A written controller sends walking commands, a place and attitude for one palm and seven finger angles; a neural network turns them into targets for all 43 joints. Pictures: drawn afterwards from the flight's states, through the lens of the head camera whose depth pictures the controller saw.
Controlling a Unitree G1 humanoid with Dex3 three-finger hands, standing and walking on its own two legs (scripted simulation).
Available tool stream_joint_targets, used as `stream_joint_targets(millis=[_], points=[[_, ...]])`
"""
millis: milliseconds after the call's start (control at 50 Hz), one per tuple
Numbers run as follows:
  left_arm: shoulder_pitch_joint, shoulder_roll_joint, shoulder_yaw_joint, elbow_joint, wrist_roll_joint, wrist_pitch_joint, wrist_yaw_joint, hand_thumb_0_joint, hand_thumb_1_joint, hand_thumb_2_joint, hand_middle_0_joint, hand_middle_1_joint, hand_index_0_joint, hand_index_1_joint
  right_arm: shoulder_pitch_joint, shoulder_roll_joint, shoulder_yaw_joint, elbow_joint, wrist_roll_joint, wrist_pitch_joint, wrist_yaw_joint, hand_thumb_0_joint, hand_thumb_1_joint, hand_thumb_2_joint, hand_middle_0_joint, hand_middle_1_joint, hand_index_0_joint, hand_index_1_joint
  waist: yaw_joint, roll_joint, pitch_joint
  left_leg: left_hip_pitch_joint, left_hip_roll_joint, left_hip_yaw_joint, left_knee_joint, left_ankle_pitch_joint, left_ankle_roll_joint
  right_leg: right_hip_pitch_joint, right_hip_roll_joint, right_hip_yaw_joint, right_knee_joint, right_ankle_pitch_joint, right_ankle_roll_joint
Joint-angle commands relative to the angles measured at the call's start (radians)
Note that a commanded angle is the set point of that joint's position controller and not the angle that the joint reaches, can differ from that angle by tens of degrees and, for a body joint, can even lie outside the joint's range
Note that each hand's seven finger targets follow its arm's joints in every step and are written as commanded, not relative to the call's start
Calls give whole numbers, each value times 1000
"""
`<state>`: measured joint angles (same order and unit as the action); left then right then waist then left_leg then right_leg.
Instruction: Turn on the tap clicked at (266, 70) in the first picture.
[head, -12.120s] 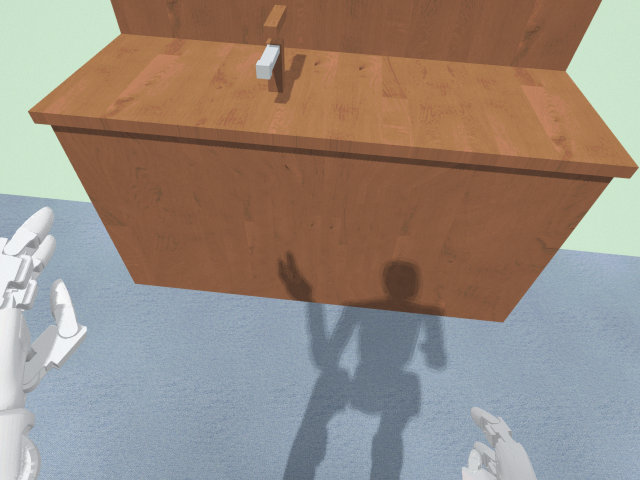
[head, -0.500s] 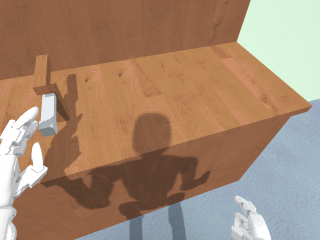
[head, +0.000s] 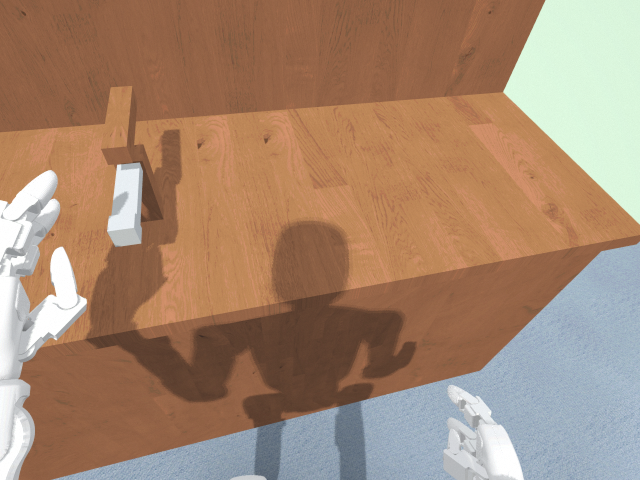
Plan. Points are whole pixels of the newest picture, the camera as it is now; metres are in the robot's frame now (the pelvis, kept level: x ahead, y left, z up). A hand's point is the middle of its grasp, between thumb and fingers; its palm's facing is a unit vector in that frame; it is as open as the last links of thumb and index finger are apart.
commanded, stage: come to a stop and stand still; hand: left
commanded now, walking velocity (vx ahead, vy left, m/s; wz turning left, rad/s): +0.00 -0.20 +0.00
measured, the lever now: (125, 229) +0.34 +0.27 +0.12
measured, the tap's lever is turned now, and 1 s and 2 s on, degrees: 0 0 0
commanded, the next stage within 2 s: look again from close up in 1.02 s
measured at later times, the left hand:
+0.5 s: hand (108, 274) +0.25 +0.24 +0.16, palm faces +0.35 -0.83 -0.44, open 7.4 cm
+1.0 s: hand (83, 267) +0.26 +0.26 +0.16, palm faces +0.37 -0.83 -0.41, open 7.4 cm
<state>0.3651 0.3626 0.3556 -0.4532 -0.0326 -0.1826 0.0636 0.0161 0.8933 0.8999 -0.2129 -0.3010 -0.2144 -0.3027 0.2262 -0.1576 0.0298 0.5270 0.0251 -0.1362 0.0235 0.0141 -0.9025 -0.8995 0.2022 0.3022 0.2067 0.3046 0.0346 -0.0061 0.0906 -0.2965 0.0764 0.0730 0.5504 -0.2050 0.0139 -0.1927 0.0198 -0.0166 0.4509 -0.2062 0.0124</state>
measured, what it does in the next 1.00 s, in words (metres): stands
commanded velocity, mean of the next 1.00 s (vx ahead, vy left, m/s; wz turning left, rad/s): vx -0.02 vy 0.00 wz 0.00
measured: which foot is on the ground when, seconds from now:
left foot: down 0.00-1.00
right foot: down 0.00-1.00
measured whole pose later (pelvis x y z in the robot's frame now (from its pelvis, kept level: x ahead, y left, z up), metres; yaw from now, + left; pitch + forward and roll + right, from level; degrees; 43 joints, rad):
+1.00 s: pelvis +0.04 +0.02 +0.00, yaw +1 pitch -1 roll -1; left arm 0.44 0.37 0.36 -0.51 -0.03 -0.16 0.11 0.02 0.89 0.90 -0.21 -0.30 -0.21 -0.30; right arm 0.18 -0.19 0.02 0.56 0.03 -0.10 -0.02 0.01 -0.90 -0.90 0.20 0.30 0.21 0.30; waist 0.02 -0.01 0.10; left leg -0.25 0.02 0.08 0.49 -0.23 0.04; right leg -0.15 -0.03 -0.01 0.41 -0.24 0.04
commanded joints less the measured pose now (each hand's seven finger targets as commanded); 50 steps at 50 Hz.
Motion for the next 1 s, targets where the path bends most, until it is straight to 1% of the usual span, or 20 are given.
stream_joint_targets(millis=[0, 40, 80, 160, 180, 260, 280, 340, 420, 500, 560, 580, 660, 680, 760, 780, 840, 900, 960, 980], points=[[-129, 162, 97, -246, -11, -58, 14, 0, 900, 900, -200, -300, -200, -300, -84, -146, -79, -150, 5, -58, -19, 0, -900, -900, 200, 300, 200, 300, -16, 131, -121, 84, 92, -104, -163, -258, 15, -61, -8, 1, -84, -76, -22], [-123, 158, 93, -235, -16, -54, 13, 0, 900, 900, -200, -300, -200, -300, -76, -147, -82, -144, 5, -55, -21, 0, -900, -900, 200, 300, 200, 300, -19, 68, -126, 91, 68, -79, -102, -189, 9, -69, -24, 31, -89, -25, -34], [-95, 166, 101, -239, -20, -47, 12, 0, 900, 900, -200, -300, -200, -300, -75, -151, -83, -135, 0, -52, -25, 0, -900, -900, 200, 300, 200, 300, -19, 56, -152, 134, 58, -60, -56, -50, 8, -81, -36, 30, -72, 73, -36], [-17, 192, 135, -278, -21, -50, 33, 0, 900, 900, -200, -300, -200, -300, -101, -143, -73, -129, 6, -53, -31, 0, -900, -900, 200, 300, 200, 300, -16, 59, -200, 163, 11, -47, -7, 95, 6, -40, -95, 108, -58, 251, -55], [-1, 170, 121, -280, -22, -54, 37, 0, 900, 900, -200, -300, -200, -300, -96, -143, -72, -122, 2, -50, -33, 0, -900, -900, 200, 300, 200, 300, -18, 55, -212, 166, 11, -44, -7, 119, 11, -29, -101, 103, -56, 280, -52], [64, 214, 172, -295, -18, -53, 63, 0, 900, 900, -200, -300, -200, -300, -123, -145, -69, -124, 9, -40, -51, 0, -900, -900, 200, 300, 200, 300, -13, 43, -206, 166, 13, -53, -37, 179, 10, 0, -111, 99, -48, 338, -44], [76, 187, 152, -272, -22, -55, 62, 0, 900, 900, -200, -300, -200, -300, -111, -148, -69, -120, 5, -34, -52, 0, -900, -900, 200, 300, 200, 300, -15, 41, -208, 156, 17, -49, -38, 174, 15, 8, -109, 85, -52, 321, -40], [72, 197, 164, -260, -23, -53, 66, 0, 900, 900, -200, -300, -200, -300, -109, -153, -77, -124, 10, -26, -60, 0, -900, -900, 200, 300, 200, 300, -17, 11, -196, 153, 21, -56, -52, 153, 16, 7, -111, 88, -62, 313, -38], [62, 178, 140, -252, -19, -48, 66, 0, 900, 900, -200, -300, -200, -300, -108, -163, -81, -119, 10, -20, -64, 0, -900, -900, 200, 300, 200, 300, -17, 45, -211, 180, 36, -65, -84, 146, 26, 5, -101, 71, -56, 246, -36], [19, 162, 106, -256, -12, -37, 66, 0, 900, 900, -200, -300, -200, -300, -118, -163, -78, -118, 12, -22, -66, 0, -900, -900, 200, 300, 200, 300, -20, 40, -175, 167, 41, -76, -115, 67, 30, -13, -96, 68, -72, 173, -36], [11, 189, 127, -262, -3, -35, 72, 0, 900, 900, -200, -300, -200, -300, -131, -161, -72, -114, 11, -22, -67, 0, -900, -900, 200, 300, 200, 300, -15, 57, -162, 169, 40, -83, -132, 43, 31, -22, -90, 66, -76, 143, -38], [-1, 158, 101, -251, -3, -37, 70, 0, 900, 900, -200, -300, -200, -300, -116, -166, -72, -107, 5, -20, -65, 0, -900, -900, 200, 300, 200, 300, -20, 49, -163, 152, 40, -90, -137, 23, 34, -12, -85, 50, -76, 129, -38], [2, 194, 136, -269, 1, -37, 75, 0, 900, 900, -200, -300, -200, -300, -129, -157, -68, -114, 11, -24, -64, 0, -900, -900, 200, 300, 200, 300, -14, 85, -168, 164, 50, -101, -163, 36, 34, 5, -79, 39, -63, 130, -36], [2, 161, 108, -256, -2, -39, 70, 0, 900, 900, -200, -300, -200, -300, -118, -157, -66, -110, 5, -21, -62, 0, -900, -900, 200, 300, 200, 300, -18, 73, -166, 149, 51, -103, -167, 17, 37, 9, -75, 29, -69, 121, -34], [29, 186, 136, -266, -1, -36, 72, 0, 900, 900, -200, -300, -200, -300, -122, -153, -66, -113, 11, -21, -59, 0, -900, -900, 200, 300, 200, 300, -15, 82, -191, 174, 50, -103, -155, 100, 33, 32, -80, 27, -62, 172, -36], [27, 155, 110, -260, -3, -39, 67, 0, 900, 900, -200, -300, -200, -300, -109, -159, -68, -108, 5, -19, -56, 0, -900, -900, 200, 300, 200, 300, -19, 76, -192, 169, 51, -102, -157, 103, 34, 32, -75, 16, -61, 171, -34], [9, 161, 108, -274, -2, -38, 67, 0, 900, 900, -200, -300, -200, -300, -107, -157, -72, -115, 8, -19, -54, 0, -900, -900, 200, 300, 200, 300, -19, 116, -189, 168, 58, -110, -173, 101, 30, 38, -77, 14, -53, 157, -36], [11, 163, 107, -282, -1, -37, 68, 0, 900, 900, -200, -300, -200, -300, -109, -158, -72, -116, 10, -18, -55, 0, -900, -900, 200, 300, 200, 300, -20, 115, -186, 173, 64, -112, -173, 121, 32, 36, -75, -1, -55, 150, -32], [37, 188, 136, -264, -1, -34, 73, 0, 900, 900, -200, -300, -200, -300, -115, -156, -68, -114, 15, -13, -57, 0, -900, -900, 200, 300, 200, 300, -18, 73, -185, 164, 51, -108, -157, 113, 28, 44, -81, 10, -69, 170, -35], [36, 152, 103, -252, -3, -35, 68, 0, 900, 900, -200, -300, -200, -300, -108, -160, -68, -109, 7, -10, -56, 0, -900, -900, 200, 300, 200, 300, -21, 63, -183, 156, 46, -103, -155, 97, 30, 41, -80, 9, -75, 172, -36]])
